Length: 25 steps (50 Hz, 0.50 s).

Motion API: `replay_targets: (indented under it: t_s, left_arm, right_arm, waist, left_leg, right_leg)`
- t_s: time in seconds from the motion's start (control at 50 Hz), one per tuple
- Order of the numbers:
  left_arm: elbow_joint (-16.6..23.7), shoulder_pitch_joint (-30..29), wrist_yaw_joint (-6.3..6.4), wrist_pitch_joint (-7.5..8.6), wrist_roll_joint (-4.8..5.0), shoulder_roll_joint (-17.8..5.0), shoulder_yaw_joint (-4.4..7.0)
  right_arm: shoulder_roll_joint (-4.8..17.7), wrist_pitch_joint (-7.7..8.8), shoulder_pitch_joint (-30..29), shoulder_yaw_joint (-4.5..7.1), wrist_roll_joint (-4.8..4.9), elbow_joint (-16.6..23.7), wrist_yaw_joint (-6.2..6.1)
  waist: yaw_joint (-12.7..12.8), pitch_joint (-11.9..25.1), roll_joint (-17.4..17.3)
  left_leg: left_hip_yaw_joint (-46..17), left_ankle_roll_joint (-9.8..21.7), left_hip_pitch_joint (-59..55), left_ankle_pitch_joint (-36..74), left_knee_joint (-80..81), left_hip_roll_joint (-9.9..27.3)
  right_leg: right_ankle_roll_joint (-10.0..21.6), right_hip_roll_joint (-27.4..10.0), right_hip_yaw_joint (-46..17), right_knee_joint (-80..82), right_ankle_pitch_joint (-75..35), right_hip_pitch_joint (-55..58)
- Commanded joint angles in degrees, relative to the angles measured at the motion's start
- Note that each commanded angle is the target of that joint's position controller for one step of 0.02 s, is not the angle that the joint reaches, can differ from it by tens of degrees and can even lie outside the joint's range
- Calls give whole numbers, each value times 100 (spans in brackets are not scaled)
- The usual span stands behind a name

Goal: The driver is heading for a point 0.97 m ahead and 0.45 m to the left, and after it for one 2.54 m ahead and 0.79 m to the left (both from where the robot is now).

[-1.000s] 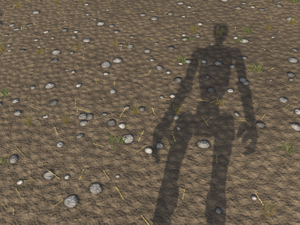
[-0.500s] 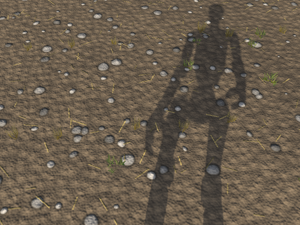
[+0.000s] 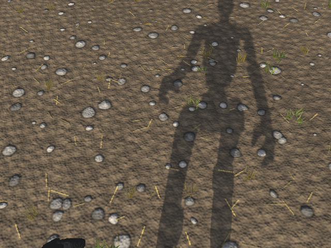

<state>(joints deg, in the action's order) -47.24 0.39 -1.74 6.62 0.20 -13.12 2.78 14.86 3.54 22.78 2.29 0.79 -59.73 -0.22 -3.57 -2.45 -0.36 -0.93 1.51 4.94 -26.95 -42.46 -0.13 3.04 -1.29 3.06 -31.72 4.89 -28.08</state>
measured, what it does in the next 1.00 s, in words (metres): walks ahead, turning left: left foot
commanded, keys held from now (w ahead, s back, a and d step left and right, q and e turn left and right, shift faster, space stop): w+q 0.38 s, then q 0.38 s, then w+q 0.24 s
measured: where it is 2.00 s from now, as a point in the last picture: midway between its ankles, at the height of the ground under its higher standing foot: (64, 184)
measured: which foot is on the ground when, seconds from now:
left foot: up 0.00-0.48, down 0.50-1.00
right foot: down 0.00-0.48, up 0.50-1.00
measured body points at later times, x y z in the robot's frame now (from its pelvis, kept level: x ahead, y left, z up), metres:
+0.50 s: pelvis +0.26 +0.05 -0.01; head +0.30 +0.07 +0.44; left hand +0.21 +0.32 -0.15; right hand +0.51 -0.15 -0.10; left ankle +0.37 +0.16 -0.73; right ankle +0.12 -0.11 -0.71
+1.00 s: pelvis +0.42 +0.09 +0.02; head +0.43 +0.11 +0.47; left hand +0.43 +0.41 -0.08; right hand +0.67 -0.10 -0.08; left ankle +0.37 +0.16 -0.72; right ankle +0.55 -0.01 -0.71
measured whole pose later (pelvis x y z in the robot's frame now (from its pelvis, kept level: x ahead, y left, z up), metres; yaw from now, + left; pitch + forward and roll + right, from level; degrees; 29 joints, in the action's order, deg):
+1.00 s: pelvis +0.42 +0.09 +0.02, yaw +33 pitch +3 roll -1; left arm -43.7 6.1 0.7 4.6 0.6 -16.4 3.9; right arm 16.6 0.1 13.0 4.4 0.9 -41.4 -1.3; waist -2.3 1.0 0.6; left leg -12.3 4.1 16.2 -14.3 -28.3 -8.0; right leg -2.4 0.8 -5.7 -30.0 12.3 -23.3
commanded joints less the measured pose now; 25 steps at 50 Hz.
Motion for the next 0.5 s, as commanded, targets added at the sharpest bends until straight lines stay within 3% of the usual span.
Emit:
replay_targets:
  t_s: [0.02,0.04,0.06,0.1,0.14,0.2,0.26,0.38,0.42,0.46,0.48,0.5]
  left_arm:
    - [-266,2086,93,-29,-25,-1031,291]
    - [-168,1589,101,-20,-11,-830,222]
    - [-162,1247,80,-1,-23,-658,176]
    - [-211,938,54,49,-93,-478,137]
    - [-298,970,79,88,-110,-567,176]
    - [-388,1117,187,85,-141,-724,233]
    - [-408,1224,277,40,-123,-853,265]
    - [-543,1783,346,-149,28,-1065,366]
    - [-465,1581,376,-262,60,-1187,404]
    - [-350,1400,429,-378,104,-1347,445]
    - [-286,1296,430,-403,140,-1337,425]
    - [-163,1458,409,-345,2,-1130,347]
  right_arm:
    - [788,276,-74,130,239,508,30]
    - [781,276,-385,143,248,581,-2]
    - [679,234,-545,172,185,604,-42]
    - [402,44,-309,206,146,537,-52]
    - [231,-91,-307,211,140,599,-52]
    - [283,-142,-748,261,79,850,-48]
    - [216,-87,-1236,241,41,1050,61]
    - [142,-82,-2303,156,38,1602,292]
    - [267,-86,-2257,214,9,1740,363]
    - [598,-75,-1418,388,18,1642,388]
    - [922,-56,-584,561,26,1442,335]
    - [1447,-91,-123,727,-3,1366,183]
  waist:
    - [1013,1684,985]
    - [830,1098,668]
    - [665,680,459]
    - [340,352,635]
    - [234,178,543]
    - [254,-9,396]
    - [362,-96,339]
    - [704,-392,210]
    - [521,-311,348]
    - [48,315,541]
    - [-384,784,403]
    - [-481,1241,-365]
  left_leg:
    - [-703,176,3720,-297,-3450,118]
    - [-529,188,3645,232,-3278,444]
    - [-469,168,3436,623,-2923,632]
    - [-487,150,2830,1055,-2570,843]
    - [-466,98,2885,1299,-2448,876]
    - [-572,6,3427,2037,-1802,880]
    - [-341,-25,3425,2824,-740,812]
    - [193,172,3720,2604,364,691]
    - [511,304,3324,2127,568,409]
    - [844,498,2124,1835,675,-114]
    - [820,677,900,2510,1214,-363]
    - [-304,987,-638,4342,1294,342]
  right_leg:
    - [1158,-2195,-3382,1371,921,4499]
    - [956,-1970,-2546,1560,655,3598]
    - [825,-1748,-1979,1846,496,2836]
    - [667,-1426,-1171,2253,279,1967]
    - [735,-1379,-660,2451,-158,1706]
    - [762,-1373,-164,2562,-497,1857]
    - [663,-1285,318,2600,-641,2050]
    - [572,-1612,763,2274,-1042,3139]
    - [423,-1614,967,1622,-2848,3291]
    - [212,-1466,1058,231,-4649,3249]
    - [-34,-1200,1145,-949,-4292,2847]
    - [-446,-829,1134,-2673,-1794,1488]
